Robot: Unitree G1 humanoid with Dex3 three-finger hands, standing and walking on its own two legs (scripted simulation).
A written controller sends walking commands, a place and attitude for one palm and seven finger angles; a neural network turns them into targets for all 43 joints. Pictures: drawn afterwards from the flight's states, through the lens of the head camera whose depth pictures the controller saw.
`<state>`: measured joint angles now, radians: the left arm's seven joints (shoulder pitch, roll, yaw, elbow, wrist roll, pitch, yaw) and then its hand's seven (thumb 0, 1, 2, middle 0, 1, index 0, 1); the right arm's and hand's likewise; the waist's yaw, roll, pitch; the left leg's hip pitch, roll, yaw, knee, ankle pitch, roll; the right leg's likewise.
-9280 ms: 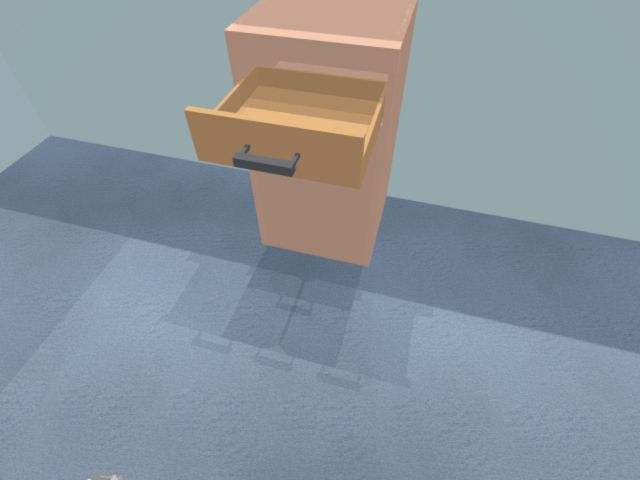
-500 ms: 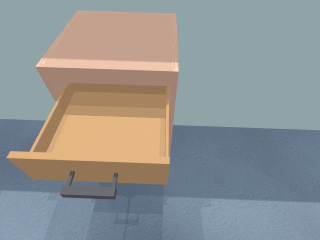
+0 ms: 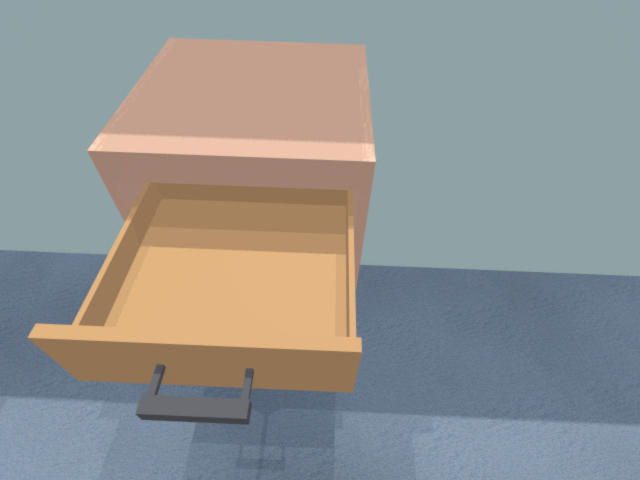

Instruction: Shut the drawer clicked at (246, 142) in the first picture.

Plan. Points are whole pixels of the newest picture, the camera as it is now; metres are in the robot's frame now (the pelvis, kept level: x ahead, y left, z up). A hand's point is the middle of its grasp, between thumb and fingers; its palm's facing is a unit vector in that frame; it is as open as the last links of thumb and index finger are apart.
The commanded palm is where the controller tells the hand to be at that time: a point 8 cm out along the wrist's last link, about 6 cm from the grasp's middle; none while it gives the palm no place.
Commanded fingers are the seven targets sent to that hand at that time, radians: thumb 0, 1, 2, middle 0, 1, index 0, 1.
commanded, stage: look again from close up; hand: left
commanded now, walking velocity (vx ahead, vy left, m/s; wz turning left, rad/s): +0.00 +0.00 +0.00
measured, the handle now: (199, 391) +0.24 +0.18 -0.05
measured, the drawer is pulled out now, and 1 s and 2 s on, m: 0.29 0.29 0.29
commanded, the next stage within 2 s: shuffle to correct the standing spot in 0.56 s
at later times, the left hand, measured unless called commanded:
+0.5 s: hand out of the picture -0.01 +0.15 -0.17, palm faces +0.03 -0.98 -0.20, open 7.4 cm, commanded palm none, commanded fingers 0.00 0.90 0.90 -0.20 -0.30 -0.20 -0.30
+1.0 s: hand out of the picture -0.01 +0.15 -0.17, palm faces +0.04 -0.97 -0.25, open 7.4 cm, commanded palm none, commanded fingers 0.00 0.90 0.90 -0.20 -0.30 -0.20 -0.30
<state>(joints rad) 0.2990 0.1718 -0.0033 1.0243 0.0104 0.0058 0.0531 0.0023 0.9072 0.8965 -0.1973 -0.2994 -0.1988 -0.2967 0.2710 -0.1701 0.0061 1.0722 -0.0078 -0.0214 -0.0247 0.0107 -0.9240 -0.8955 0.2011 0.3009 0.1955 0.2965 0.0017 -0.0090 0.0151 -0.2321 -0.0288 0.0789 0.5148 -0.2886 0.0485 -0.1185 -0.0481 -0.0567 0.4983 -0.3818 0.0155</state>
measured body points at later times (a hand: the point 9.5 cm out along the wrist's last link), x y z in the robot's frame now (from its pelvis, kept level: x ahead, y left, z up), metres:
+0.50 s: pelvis +0.00 -0.02 +0.00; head +0.01 -0.02 +0.45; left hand -0.01 +0.20 -0.15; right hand +0.01 -0.25 -0.15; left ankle -0.01 +0.09 -0.73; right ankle -0.07 -0.12 -0.73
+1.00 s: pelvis -0.04 -0.04 +0.00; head -0.02 -0.05 +0.45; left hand -0.01 +0.20 -0.15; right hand +0.00 -0.28 -0.16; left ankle -0.01 +0.09 -0.73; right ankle -0.07 -0.12 -0.73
